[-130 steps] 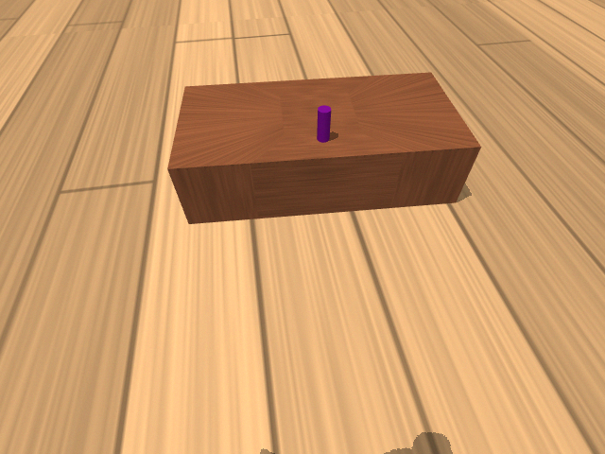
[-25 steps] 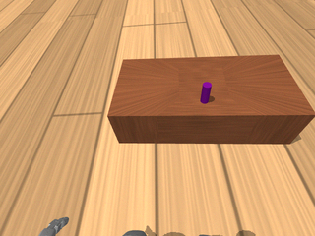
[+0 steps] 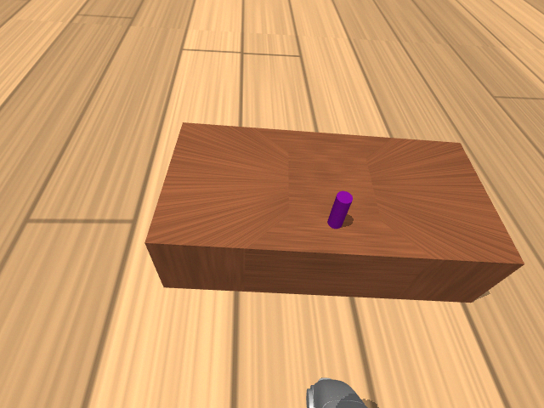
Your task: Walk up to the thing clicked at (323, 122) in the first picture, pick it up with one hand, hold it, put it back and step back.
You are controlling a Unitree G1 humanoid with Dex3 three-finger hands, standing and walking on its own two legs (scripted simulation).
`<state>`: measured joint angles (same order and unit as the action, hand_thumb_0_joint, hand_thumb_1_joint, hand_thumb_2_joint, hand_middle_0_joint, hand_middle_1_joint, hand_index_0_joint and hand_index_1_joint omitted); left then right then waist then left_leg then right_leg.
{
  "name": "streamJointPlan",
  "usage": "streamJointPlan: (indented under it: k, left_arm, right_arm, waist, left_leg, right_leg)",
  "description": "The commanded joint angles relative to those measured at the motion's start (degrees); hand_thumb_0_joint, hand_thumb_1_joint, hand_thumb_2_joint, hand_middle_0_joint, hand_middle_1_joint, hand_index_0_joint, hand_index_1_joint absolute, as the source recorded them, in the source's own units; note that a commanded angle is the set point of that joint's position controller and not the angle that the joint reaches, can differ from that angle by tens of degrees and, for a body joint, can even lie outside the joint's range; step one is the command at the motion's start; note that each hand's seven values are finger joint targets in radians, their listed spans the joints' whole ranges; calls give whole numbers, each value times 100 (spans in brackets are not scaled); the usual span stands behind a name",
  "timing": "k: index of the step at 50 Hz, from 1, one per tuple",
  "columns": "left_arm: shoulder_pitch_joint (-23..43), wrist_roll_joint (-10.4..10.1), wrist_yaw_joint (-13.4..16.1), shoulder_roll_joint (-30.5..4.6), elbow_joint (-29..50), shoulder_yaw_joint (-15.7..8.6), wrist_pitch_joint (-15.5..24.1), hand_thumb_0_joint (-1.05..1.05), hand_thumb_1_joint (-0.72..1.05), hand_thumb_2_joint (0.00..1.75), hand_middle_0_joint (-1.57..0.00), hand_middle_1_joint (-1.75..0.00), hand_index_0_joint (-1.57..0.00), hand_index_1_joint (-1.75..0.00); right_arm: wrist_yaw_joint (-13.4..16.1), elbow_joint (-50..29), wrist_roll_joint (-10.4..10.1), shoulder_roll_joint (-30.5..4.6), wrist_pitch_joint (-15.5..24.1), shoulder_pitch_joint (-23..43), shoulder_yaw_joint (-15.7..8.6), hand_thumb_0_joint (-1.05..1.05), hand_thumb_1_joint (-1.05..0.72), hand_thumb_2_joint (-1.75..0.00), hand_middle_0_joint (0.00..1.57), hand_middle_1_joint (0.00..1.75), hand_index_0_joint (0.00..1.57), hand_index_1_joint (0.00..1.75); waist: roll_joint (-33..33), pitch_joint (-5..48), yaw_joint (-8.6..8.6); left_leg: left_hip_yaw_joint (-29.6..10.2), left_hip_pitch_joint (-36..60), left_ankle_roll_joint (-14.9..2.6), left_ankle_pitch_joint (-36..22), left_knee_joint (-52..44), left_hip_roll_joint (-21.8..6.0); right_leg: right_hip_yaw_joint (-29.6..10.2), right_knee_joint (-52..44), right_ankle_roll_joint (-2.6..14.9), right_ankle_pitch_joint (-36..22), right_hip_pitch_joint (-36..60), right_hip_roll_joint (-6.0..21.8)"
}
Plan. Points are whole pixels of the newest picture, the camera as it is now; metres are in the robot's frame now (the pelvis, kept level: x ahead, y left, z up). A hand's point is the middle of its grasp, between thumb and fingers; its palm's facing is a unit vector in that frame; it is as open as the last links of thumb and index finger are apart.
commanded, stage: walk up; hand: right
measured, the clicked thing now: (339, 210) +0.74 -0.23 -0.37
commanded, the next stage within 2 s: none
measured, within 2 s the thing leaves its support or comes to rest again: neither
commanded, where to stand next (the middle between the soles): +0.30 -0.04 m, yaw +1 degrees
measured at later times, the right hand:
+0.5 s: hand (455, 354) +0.23 -0.33 -0.14, palm faces -0.06 +0.94 -0.33, open 7.4 cm
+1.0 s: hand (418, 296) +0.35 -0.30 -0.15, palm faces -0.05 +0.94 -0.33, open 7.4 cm
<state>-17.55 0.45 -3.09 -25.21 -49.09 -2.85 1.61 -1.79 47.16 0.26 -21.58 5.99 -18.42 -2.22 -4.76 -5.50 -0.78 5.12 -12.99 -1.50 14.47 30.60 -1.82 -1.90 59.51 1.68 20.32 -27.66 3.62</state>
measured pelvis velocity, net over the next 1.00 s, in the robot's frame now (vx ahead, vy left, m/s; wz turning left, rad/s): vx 0.22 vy -0.05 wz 0.01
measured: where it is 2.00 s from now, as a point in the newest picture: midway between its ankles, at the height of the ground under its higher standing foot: (279, 395)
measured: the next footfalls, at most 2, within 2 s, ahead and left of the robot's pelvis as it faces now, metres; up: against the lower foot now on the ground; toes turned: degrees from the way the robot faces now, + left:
right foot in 0.20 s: +0.20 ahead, -0.18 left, +0.00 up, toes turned -5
left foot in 0.64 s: +0.33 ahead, +0.06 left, +0.00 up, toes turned +2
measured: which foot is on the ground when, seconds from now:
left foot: down 0.00-0.24, up 0.26-0.62, down 0.64-1.00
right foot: up 0.00-0.18, down 0.20-0.66, up 0.68-0.88, down 0.90-1.00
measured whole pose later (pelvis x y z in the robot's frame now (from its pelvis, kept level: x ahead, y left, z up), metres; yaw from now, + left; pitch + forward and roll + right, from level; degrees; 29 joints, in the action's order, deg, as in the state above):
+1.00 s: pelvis +0.22 -0.05 -0.01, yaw +1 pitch -3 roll +0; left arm -14.3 1.4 0.3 -22.0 -56.5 -0.7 1.1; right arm -0.9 52.7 0.0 -20.8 -0.6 -6.1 -0.6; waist 1.1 -4.5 1.1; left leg 1.9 -22.1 -0.9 16.7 38.0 -1.3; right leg 1.3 37.4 -1.1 19.8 -15.1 2.1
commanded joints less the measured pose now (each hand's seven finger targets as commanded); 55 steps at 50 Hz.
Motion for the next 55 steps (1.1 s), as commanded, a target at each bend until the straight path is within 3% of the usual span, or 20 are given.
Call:
streamJointPlan:
  k: [1,7,10,11,12,14,17,18,24,28,31,32,33,35,37,44,47,49,52,55]
  left_arm:
    - [-53,22,-88,-874,398,-332,81,0,90,90,-20,-30,-20,-30]
    - [277,35,-154,-863,400,-403,166,0,90,90,-20,-30,-20,-30]
    - [-625,75,-44,-1082,78,-535,306,0,90,90,-20,-30,-20,-30]
    - [-1062,115,31,-1437,-7,-667,383,0,90,90,-20,-30,-20,-30]
    - [-866,96,95,-1750,199,-685,443,0,90,90,-20,-30,-20,-30]
    - [-616,-43,97,-1795,270,-651,366,0,90,90,-20,-30,-20,-30]
    - [-127,-116,184,-1264,348,-454,381,0,90,90,-20,-30,-20,-30]
    - [-114,-100,186,-1267,355,-443,396,0,90,90,-20,-30,-20,-30]
    - [-170,5,192,-1267,567,-434,407,0,90,90,-20,-30,-20,-30]
    - [-178,-21,280,-1166,554,-295,326,0,90,90,-20,-30,-20,-30]
    - [139,-97,342,-935,612,-173,220,0,90,90,-20,-30,-20,-30]
    - [-58,-154,341,-601,671,-67,208,0,90,90,-20,-30,-20,-30]
    - [-391,-220,373,-461,518,-25,97,0,90,90,-20,-30,-20,-30]
    - [-407,-121,445,-915,219,-83,-36,0,90,90,-20,-30,-20,-30]
    - [-185,-89,389,-967,43,-138,-73,0,90,90,-20,-30,-20,-30]
    - [-416,1,439,-798,-548,-145,34,0,90,90,-20,-30,-20,-30]
    - [434,125,447,-1339,-348,-216,142,0,90,90,-20,-30,-20,-30]
    - [1233,87,412,-1178,-206,-116,120,0,90,90,-20,-30,-20,-30]
    - [891,10,403,-891,-490,-28,191,0,90,90,-20,-30,-20,-30]
    - [910,5,370,-1025,-564,-44,163,0,90,90,-20,-30,-20,-30]
  right_arm:
    - [83,-427,12,-1714,121,-68,-560,0,-90,-90,20,30,20,30]
    - [44,-452,14,-1833,34,21,-576,0,-90,-90,20,30,20,30]
    - [56,-517,34,-1487,-63,-5,-449,0,-90,-90,20,30,20,30]
    - [54,-529,10,-1013,-54,-364,-290,0,-90,-90,20,30,20,30]
    - [51,-580,-13,-765,-83,-531,-166,0,-90,-90,20,30,20,30]
    - [161,-376,35,-1559,-123,-160,-364,0,-90,-90,20,30,20,30]
    - [79,-52,-96,-1377,-205,-384,-371,0,-90,-90,20,30,20,30]
    - [42,-36,-84,-1324,-236,-426,-355,0,-90,-90,20,30,20,30]
    - [-69,-190,72,-1169,-272,160,-384,0,-90,-90,20,30,20,30]
    - [24,-177,54,-879,-213,348,-295,0,-90,-90,20,30,20,30]
    - [135,155,87,-1193,-149,-282,-393,0,-90,-90,20,30,20,30]
    - [193,134,130,-1667,-128,-479,-509,0,-90,-90,20,30,20,30]
    - [231,-47,94,-1696,-123,-155,-451,0,-90,-90,20,30,20,30]
    - [239,-73,-40,-1696,-221,424,-460,0,-90,-90,20,30,20,30]
    - [257,-147,50,-1465,-269,844,-339,0,-90,-90,20,30,20,30]
    - [171,-72,3,-1371,-491,1330,-241,0,-90,-90,20,30,20,30]
    - [135,76,-68,-948,-557,1332,-132,0,-90,-90,20,30,20,30]
    - [131,394,-7,-1149,-578,1106,-232,0,-90,-90,20,30,20,30]
    - [78,523,-56,-1167,-479,1479,-176,0,-90,-90,20,30,20,30]
    - [76,645,-38,-1182,-486,1493,-137,0,-90,-90,20,30,20,30]
  waist:
    - [1483,58,-17]
    - [1408,225,6]
    - [327,769,510]
    - [-1012,1042,670]
    - [-1619,806,514]
    - [-811,303,513]
    - [-454,83,122]
    - [-592,132,108]
    - [-316,37,267]
    - [-228,418,282]
    - [703,942,-176]
    - [1726,1266,-220]
    - [1665,1290,40]
    - [1374,1089,126]
    - [1377,822,176]
    - [1324,940,298]
    - [-34,424,66]
    - [3,171,-233]
    - [323,555,28]
    - [-5,581,58]
  left_leg:
    - [-991,3,-1142,-621,-1525,-1296]
    - [-910,-252,-982,220,-1203,-1200]
    - [-582,-651,-698,-402,760,-889]
    - [-124,-1196,-426,7,2353,-344]
    - [-219,-2432,-91,1531,3304,286]
    - [-754,-2591,-43,1464,3682,-103]
    - [-956,-1999,-29,638,3156,-228]
    - [-802,-1790,-10,424,3065,-176]
    - [-555,-1642,194,95,1602,-295]
    - [-279,-700,108,-557,659,-70]
    - [-319,781,-209,-1996,-415,28]
    - [-1608,1431,-571,-3178,-466,-1059]
    - [-2908,1328,-1103,-3117,-684,-1833]
    - [-2878,444,-1557,-1609,-885,-1982]
    - [-1949,-209,-1025,-783,-952,-1304]
    - [-1396,-830,-700,-45,-345,-972]
    - [-895,-847,-41,939,268,-167]
    - [-822,301,2,836,582,-188]
    - [-1274,197,-225,-520,-262,-569]
    - [-1069,130,-151,-15,-341,-385]
  right_leg:
    - [168,-1005,-180,-481,-160,313]
    - [478,-2229,-44,-861,798,108]
    - [468,-3055,78,-632,2489,-155]
    - [-606,-3724,225,211,3044,528]
    - [-2719,-4364,613,501,3307,1711]
    - [-3137,-4411,1393,-265,2595,2111]
    - [-1012,-4224,680,-1636,1962,1091]
    - [-762,-4236,750,-1900,1797,974]
    - [-282,-4260,1122,-1613,1618,1109]
    - [113,-3210,955,-4110,1635,1104]
    - [519,-1602,418,-2934,1153,517]
    - [667,-645,79,-1373,435,23]
    - [272,-435,-28,1225,74,-454]
    - [104,-125,21,1589,484,-21]
    - [-30,-647,41,1314,727,34]
    - [475,-2803,-68,-458,1875,-232]
    - [-1509,-3930,504,296,795,1055]
    - [-1185,-3820,569,563,-305,1097]
    - [-217,-3435,65,-645,747,331]
    - [-493,-3714,88,-280,880,491]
